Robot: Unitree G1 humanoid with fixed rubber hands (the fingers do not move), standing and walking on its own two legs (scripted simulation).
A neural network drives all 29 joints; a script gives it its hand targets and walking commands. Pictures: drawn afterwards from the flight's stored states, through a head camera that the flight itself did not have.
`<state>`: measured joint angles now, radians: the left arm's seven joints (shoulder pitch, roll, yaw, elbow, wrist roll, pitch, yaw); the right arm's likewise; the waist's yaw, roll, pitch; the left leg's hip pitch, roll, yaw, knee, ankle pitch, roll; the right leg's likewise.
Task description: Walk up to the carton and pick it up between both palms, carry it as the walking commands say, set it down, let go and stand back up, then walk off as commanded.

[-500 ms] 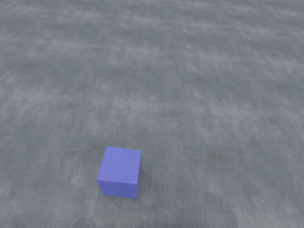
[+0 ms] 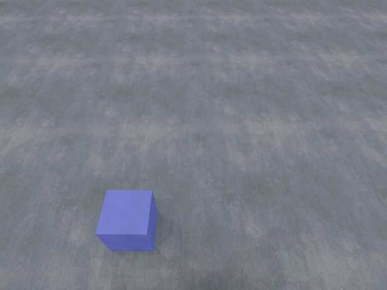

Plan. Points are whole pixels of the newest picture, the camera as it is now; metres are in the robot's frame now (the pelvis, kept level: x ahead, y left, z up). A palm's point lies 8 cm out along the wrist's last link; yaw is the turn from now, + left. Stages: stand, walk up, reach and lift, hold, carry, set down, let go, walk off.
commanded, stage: walk off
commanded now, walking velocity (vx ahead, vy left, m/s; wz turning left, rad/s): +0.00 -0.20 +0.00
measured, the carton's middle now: (131, 221) +0.52 +0.27 -0.64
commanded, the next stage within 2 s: stand in 0.22 s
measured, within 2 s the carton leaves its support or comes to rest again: neither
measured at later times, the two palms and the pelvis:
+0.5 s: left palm out of the picture +0.04 +0.18 -0.14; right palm out of the picture +0.03 -0.29 -0.12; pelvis +0.00 -0.06 +0.01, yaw +0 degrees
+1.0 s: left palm out of the picture -0.02 +0.09 -0.13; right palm out of the picture -0.02 -0.33 -0.14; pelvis +0.01 -0.12 +0.02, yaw +0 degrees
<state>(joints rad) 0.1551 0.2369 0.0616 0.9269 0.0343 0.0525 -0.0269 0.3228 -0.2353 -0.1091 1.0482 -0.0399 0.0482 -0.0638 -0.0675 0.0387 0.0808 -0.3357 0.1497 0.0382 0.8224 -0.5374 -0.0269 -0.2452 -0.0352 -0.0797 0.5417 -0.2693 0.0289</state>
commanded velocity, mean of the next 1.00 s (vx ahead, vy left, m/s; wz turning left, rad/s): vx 0.00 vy -0.04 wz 0.00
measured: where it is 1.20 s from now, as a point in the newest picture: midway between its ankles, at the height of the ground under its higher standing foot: outside the picture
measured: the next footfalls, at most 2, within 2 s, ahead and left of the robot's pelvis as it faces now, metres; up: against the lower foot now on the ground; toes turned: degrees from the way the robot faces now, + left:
left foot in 0.26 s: +0.03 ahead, +0.04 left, +0.00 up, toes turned +10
right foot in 0.54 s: +0.02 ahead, -0.21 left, +0.00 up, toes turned -3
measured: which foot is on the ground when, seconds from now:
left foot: up 0.00-0.24, down 0.26-1.00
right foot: down 0.00-0.26, up 0.28-0.52, down 0.54-1.00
